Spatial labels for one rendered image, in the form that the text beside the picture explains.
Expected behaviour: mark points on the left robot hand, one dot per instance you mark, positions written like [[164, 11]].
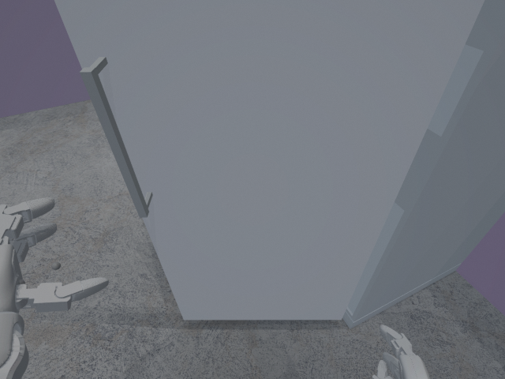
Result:
[[14, 246]]

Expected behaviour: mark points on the handle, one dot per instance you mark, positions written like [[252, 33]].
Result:
[[99, 100]]

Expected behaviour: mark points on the robot left forearm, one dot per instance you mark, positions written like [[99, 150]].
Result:
[[13, 351]]

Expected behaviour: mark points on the right robot hand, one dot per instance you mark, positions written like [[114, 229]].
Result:
[[407, 366]]

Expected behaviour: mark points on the fridge door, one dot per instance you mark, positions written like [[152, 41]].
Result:
[[274, 135]]

